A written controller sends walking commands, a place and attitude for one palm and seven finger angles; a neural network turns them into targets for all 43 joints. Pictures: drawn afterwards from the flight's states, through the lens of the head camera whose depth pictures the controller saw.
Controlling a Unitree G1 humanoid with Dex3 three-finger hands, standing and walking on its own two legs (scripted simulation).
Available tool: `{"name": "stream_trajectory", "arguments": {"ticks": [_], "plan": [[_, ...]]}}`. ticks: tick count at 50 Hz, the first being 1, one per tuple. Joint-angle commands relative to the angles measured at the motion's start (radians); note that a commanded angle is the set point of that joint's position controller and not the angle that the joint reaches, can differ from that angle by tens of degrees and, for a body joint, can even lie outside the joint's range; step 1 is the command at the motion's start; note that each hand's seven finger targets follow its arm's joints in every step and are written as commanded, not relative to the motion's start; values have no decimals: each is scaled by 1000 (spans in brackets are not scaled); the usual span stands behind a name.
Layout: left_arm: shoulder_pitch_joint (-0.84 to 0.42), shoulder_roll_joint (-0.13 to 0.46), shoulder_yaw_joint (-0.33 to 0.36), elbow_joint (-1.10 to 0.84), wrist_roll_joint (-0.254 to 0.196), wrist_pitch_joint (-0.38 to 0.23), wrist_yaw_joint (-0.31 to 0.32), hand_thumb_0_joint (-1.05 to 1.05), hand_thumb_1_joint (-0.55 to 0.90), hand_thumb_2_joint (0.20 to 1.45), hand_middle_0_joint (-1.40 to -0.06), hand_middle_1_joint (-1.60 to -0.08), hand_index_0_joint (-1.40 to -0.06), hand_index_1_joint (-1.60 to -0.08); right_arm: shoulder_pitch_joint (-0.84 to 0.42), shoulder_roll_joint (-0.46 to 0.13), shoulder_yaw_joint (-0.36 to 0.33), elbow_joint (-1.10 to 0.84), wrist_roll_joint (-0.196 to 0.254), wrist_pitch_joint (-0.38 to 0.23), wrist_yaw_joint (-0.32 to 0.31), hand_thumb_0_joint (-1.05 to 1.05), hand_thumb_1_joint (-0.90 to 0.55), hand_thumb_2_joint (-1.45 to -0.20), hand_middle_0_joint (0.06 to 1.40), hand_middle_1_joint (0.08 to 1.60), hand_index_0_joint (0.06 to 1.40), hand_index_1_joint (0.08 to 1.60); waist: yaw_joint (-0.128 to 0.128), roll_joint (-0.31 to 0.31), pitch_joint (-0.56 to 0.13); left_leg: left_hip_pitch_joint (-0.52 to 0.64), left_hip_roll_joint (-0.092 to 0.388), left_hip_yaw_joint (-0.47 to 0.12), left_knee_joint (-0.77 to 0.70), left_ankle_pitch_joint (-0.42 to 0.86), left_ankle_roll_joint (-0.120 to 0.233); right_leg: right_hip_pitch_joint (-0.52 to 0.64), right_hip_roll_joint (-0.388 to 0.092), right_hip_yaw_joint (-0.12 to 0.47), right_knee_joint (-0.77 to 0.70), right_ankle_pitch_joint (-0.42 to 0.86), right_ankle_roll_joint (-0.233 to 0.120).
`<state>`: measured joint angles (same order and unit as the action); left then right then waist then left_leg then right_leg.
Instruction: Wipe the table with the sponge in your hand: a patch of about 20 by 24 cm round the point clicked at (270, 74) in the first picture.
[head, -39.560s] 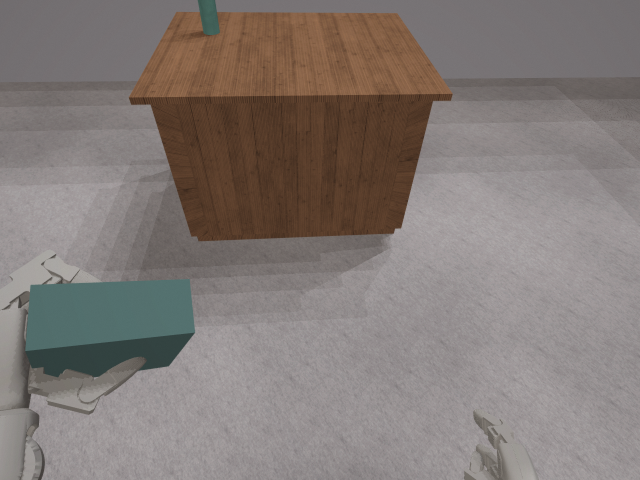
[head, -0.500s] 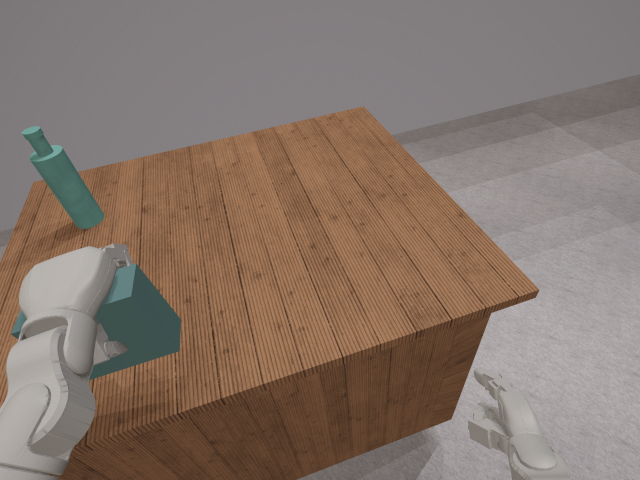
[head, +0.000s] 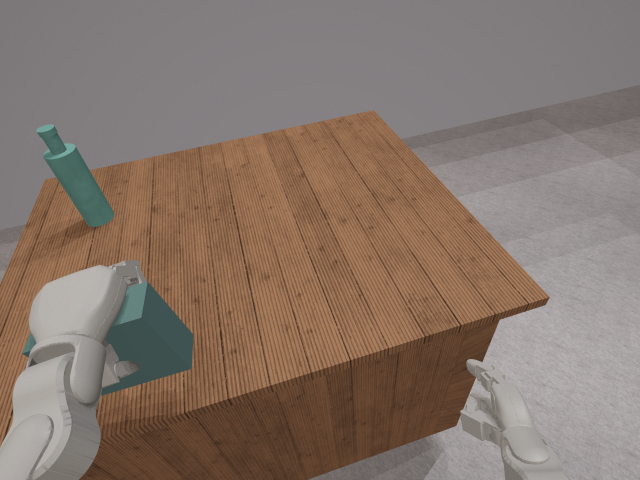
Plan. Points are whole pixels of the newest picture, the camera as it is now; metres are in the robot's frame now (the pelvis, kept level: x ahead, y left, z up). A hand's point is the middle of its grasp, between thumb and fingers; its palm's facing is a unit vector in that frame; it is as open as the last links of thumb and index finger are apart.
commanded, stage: bring the sponge back beside the body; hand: left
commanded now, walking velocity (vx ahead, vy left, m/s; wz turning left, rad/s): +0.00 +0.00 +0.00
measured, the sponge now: (127, 350) +0.21 +0.29 +0.07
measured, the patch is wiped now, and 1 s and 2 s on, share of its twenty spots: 1.00 1.00 1.00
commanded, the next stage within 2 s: step back with the hand held close in 0.96 s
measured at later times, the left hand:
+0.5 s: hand (109, 351) +0.19 +0.28 +0.12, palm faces +0.10 -0.13 -0.99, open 9.5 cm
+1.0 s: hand (111, 363) +0.18 +0.27 +0.11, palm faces +0.12 -0.14 -0.98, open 9.5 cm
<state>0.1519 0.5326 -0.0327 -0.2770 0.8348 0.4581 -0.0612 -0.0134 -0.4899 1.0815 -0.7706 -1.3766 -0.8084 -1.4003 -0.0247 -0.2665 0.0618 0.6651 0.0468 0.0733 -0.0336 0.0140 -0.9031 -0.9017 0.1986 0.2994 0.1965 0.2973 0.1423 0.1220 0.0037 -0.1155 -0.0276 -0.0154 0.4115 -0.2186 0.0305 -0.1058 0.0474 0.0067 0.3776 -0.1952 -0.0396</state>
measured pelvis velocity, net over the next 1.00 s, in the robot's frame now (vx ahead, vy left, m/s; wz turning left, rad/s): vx -0.01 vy -0.01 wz -0.01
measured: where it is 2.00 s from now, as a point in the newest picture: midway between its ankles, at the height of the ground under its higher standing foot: outside the picture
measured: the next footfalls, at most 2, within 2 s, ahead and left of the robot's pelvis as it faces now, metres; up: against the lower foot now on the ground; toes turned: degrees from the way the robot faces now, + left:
none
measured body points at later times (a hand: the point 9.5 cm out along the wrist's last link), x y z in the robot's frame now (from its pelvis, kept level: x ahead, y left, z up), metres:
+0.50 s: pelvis -0.01 +0.00 +0.00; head -0.03 -0.04 +0.45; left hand +0.18 +0.28 +0.17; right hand +0.26 -0.19 -0.07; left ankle +0.01 +0.10 -0.74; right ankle +0.01 -0.10 -0.74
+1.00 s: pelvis -0.01 -0.01 +0.00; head -0.05 -0.06 +0.44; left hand +0.17 +0.27 +0.17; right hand +0.25 -0.21 -0.07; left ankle +0.01 +0.10 -0.74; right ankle +0.01 -0.10 -0.74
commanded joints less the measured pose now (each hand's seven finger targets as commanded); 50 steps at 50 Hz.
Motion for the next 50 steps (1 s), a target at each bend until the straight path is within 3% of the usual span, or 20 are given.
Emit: {"name": "stream_trajectory", "arguments": {"ticks": [1, 2, 5, 7, 10, 12, 15, 17, 20, 22, 25, 27, 30, 32, 36, 37, 42, 45, 47, 50], "plan": [[-204, 244, 175, -214, 53, -17, 59, 0, 100, 1300, -1200, -1600, -1200, -1600, -230, -96, -34, -181, -3, -49, -7, 0, -900, -900, 200, 300, 200, 300, -1, -52, -177, 25, 12, -95, -56, 210, 16, 51, -14, 104, -57, 125, -45], [-234, 274, 200, -243, 55, -20, 65, 0, 100, 1300, -1200, -1600, -1200, -1600, -248, -99, -32, -181, -4, -53, -9, 0, -900, -900, 200, 300, 200, 300, -1, -20, -177, 31, 13, -98, -60, 195, 16, 53, -6, 130, -60, 108, -53], [-201, 225, 166, -213, 55, -17, 74, 0, 100, 1300, -1200, -1600, -1200, -1600, -235, -95, -34, -179, -4, -52, -8, 0, -900, -900, 200, 300, 200, 300, 1, -36, -166, 29, 13, -93, -58, 203, 16, 48, -8, 100, -62, 109, -50], [-224, 251, 183, -238, 50, -15, 75, 0, 100, 1300, -1200, -1600, -1200, -1600, -253, -97, -32, -181, -2, -54, -10, 0, -900, -900, 200, 300, 200, 300, -1, -19, -164, 36, 14, -100, -65, 184, 16, 46, -5, 128, -69, 88, -53], [-167, 196, 141, -216, 39, -10, 69, 0, 100, 1300, -1200, -1600, -1200, -1600, -241, -94, -34, -181, -2, -55, -9, 0, -900, -900, 200, 300, 200, 300, -3, -22, -155, 30, 14, -93, -62, 183, 17, 43, -9, 99, -71, 88, -48], [-184, 218, 156, -278, 43, -16, 67, 0, 100, 1300, -1200, -1600, -1200, -1600, -262, -95, -34, -185, -1, -61, -8, 0, -900, -900, 200, 300, 200, 300, -2, 0, -176, 45, 15, -101, -64, 187, 18, 54, -2, 126, -66, 96, -54], [-113, 183, 135, -268, 38, -20, 65, 0, 100, 1300, -1200, -1600, -1200, -1600, -238, -91, -36, -185, -6, -61, -5, 0, -900, -900, 200, 300, 200, 300, -2, -29, -165, 38, 15, -96, -58, 194, 19, 52, -5, 101, -65, 105, -48], [-122, 232, 181, -303, 42, -27, 72, 0, 100, 1300, -1200, -1600, -1200, -1600, -252, -94, -34, -189, -8, -62, -7, 0, -900, -900, 200, 300, 200, 300, 4, -18, -161, 32, 16, -104, -66, 173, 19, 58, 1, 129, -65, 84, -53], [-65, 206, 176, -282, 48, -29, 87, 0, 100, 1300, -1200, -1600, -1200, -1600, -227, -92, -37, -183, -10, -58, -1, 0, -900, -900, 200, 300, 200, 300, 8, -38, -159, 27, 15, -96, -57, 202, 16, 58, -2, 106, -61, 109, -51], [-83, 239, 206, -313, 47, -29, 95, 0, 100, 1300, -1200, -1600, -1200, -1600, -248, -94, -38, -187, -9, -57, -2, 0, -900, -900, 200, 300, 200, 300, 10, -18, -155, 28, 14, -98, -58, 184, 17, 59, 2, 142, -66, 97, -55], [-44, 180, 160, -258, 34, -19, 98, 0, 100, 1300, -1200, -1600, -1200, -1600, -233, -91, -38, -183, -6, -53, 0, 0, -900, -900, 200, 300, 200, 300, 1, -63, -109, 18, 15, -90, -56, 164, 16, 23, -3, 115, -81, 63, -47], [-82, 202, 171, -299, 37, -20, 99, 0, 100, 1300, -1200, -1600, -1200, -1600, -256, -94, -39, -187, -3, -57, -3, 0, -900, -900, 200, 300, 200, 300, -1, -23, -122, 23, 15, -95, -63, 140, 16, 28, 1, 143, -80, 39, -51], [-38, 159, 132, -281, 29, -21, 94, 0, 100, 1300, -1200, -1600, -1200, -1600, -240, -91, -41, -184, -3, -62, -3, 0, -900, -900, 200, 300, 200, 300, -4, -36, -115, 27, 12, -89, -55, 147, 20, 20, -3, 117, -83, 45, -44], [-89, 196, 153, -344, 38, -34, 95, 0, 100, 1300, -1200, -1600, -1200, -1600, -257, -92, -40, -191, -4, -70, -7, 0, -900, -900, 200, 300, 200, 300, -6, -2, -137, 35, 13, -95, -61, 130, 20, 35, 2, 142, -80, 31, -49], [-50, 188, 154, -294, 45, -40, 101, 0, 100, 1300, -1200, -1600, -1200, -1600, -229, -91, -44, -179, -9, -71, -12, 0, -900, -900, 200, 300, 200, 300, -4, -63, -119, 31, 8, -88, -52, 133, 21, 19, -6, 132, -92, 19, -41], [-76, 216, 179, -310, 46, -43, 105, 0, 100, 1300, -1200, -1600, -1200, -1600, -244, -91, -42, -181, -7, -74, -14, 0, -900, -900, 200, 300, 200, 300, -4, -47, -112, 30, 11, -92, -59, 109, 20, 17, 2, 153, -96, -10, -47], [-74, 218, 190, -299, 44, -40, 116, 0, 100, 1300, -1200, -1600, -1200, -1600, -249, -92, -44, -179, -8, -73, -10, 0, -900, -900, 200, 300, 200, 300, 1, -21, -121, 24, 7, -86, -57, 117, 15, 30, 0, 162, -94, 6, -50], [-37, 168, 152, -255, 33, -29, 112, 0, 100, 1300, -1200, -1600, -1200, -1600, -240, -91, -44, -175, -6, -74, -7, 0, -900, -900, 200, 300, 200, 300, -1, -41, -101, 15, 6, -79, -52, 122, 15, 16, -4, 135, -96, 11, -44], [-67, 192, 163, -296, 30, -30, 109, 0, 100, 1300, -1200, -1600, -1200, -1600, -257, -92, -44, -181, -5, -77, -11, 0, -900, -900, 200, 300, 200, 300, -2, -15, -118, 26, 6, -81, -58, 114, 17, 23, -2, 150, -93, 2, -46], [-31, 152, 131, -249, 23, -26, 101, 0, 100, 1300, -1200, -1600, -1200, -1600, -240, -91, -44, -178, -5, -77, -12, 0, -900, -900, 200, 300, 200, 300, -8, -59, -82, 11, 4, -75, -53, 90, 19, -2, -6, 134, -106, -31, -38]]}}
